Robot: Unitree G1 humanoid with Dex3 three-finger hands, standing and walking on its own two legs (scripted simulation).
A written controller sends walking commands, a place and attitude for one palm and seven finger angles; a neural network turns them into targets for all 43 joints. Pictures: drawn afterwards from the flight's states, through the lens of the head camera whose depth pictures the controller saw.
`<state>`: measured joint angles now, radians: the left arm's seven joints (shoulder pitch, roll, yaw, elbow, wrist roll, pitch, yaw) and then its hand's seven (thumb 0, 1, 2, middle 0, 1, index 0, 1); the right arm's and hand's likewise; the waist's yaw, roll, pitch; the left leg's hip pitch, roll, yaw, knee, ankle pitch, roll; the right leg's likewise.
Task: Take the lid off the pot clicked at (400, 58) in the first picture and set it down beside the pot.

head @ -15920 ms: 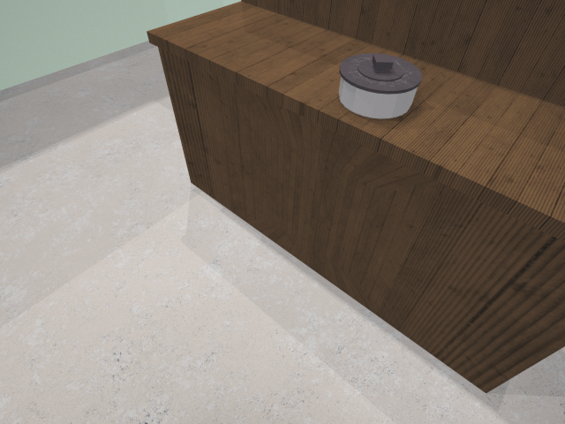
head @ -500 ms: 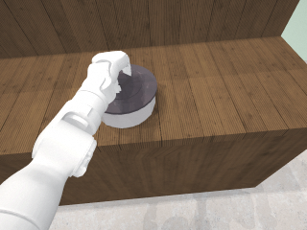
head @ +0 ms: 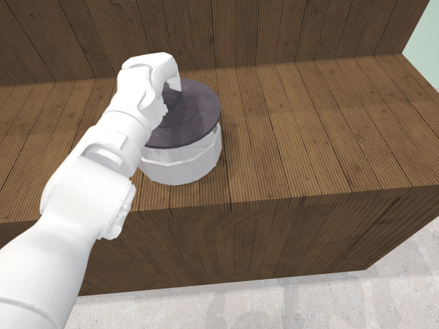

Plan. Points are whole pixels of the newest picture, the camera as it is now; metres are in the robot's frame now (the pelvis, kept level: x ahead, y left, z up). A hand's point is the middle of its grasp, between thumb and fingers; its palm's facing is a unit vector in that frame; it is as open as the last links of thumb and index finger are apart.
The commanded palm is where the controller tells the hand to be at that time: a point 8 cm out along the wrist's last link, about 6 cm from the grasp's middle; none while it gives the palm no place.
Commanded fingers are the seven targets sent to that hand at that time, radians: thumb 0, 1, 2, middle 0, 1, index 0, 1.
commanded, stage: lift the lid straight up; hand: left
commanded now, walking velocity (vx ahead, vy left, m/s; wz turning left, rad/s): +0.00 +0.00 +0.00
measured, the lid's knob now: (167, 98) +0.53 +0.07 +0.14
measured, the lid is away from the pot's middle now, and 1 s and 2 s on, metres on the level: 0.02 0.02 0.10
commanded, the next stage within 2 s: move the lid sideways beside the pot in 1.22 s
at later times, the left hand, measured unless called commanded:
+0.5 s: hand (148, 80) +0.50 +0.09 +0.20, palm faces -0.28 -0.06 -0.96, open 8.0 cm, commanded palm +0.49 +0.09 +0.28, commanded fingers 0.00 0.56 1.09 -0.95 -1.10 -0.77 -1.00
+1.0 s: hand (139, 56) +0.49 +0.09 +0.25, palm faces -0.23 -0.06 -0.97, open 8.0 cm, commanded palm +0.49 +0.09 +0.32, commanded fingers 0.00 0.56 1.09 -0.95 -1.10 -0.77 -1.00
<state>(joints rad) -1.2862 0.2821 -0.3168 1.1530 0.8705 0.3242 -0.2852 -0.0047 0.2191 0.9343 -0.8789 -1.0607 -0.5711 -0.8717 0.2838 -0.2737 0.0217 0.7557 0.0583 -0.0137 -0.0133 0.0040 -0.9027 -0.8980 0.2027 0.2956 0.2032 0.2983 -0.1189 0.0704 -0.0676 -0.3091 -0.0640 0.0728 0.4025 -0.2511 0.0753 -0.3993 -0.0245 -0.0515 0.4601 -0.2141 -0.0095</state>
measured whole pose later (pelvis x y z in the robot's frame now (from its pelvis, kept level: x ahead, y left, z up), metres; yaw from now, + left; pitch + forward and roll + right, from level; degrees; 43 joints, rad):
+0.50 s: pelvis +0.00 +0.01 +0.00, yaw +1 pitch +8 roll +0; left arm -1.35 0.32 -0.32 1.09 0.87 0.30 -0.37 -0.01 0.22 0.94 -0.89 -1.07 -0.57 -0.87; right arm 0.30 -0.27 0.02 0.74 0.05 -0.04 -0.02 0.00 -0.90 -0.90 0.20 0.30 0.20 0.30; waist -0.11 0.07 -0.06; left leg -0.29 -0.08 0.06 0.39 -0.24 0.08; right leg -0.38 -0.04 -0.06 0.44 -0.21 0.00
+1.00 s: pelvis +0.00 +0.01 +0.00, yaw +1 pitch +8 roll +0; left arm -1.46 0.31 -0.34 1.09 0.89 0.33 -0.43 -0.01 0.23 0.94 -0.90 -1.07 -0.57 -0.86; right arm 0.30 -0.27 0.02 0.74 0.04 -0.06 -0.01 0.00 -0.90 -0.90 0.20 0.30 0.20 0.30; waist -0.10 0.06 -0.07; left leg -0.28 -0.09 0.05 0.37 -0.23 0.09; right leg -0.36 -0.05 -0.06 0.44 -0.20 0.01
